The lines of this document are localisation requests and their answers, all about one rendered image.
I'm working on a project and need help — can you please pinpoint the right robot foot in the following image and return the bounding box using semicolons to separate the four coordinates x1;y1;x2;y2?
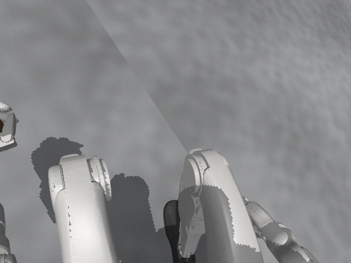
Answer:
163;200;195;263

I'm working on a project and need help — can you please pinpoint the right robot arm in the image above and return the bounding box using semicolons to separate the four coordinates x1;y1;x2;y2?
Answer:
261;222;319;263

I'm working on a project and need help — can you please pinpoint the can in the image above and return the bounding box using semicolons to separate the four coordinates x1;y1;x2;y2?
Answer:
0;120;15;139

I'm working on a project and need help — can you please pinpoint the right robot hand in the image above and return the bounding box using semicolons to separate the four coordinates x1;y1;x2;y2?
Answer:
242;196;275;239

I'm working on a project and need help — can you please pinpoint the left robot arm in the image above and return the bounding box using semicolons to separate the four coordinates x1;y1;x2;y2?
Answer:
0;203;17;263

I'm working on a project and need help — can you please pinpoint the left robot hand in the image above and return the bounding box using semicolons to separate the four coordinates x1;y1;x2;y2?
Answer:
0;102;19;152

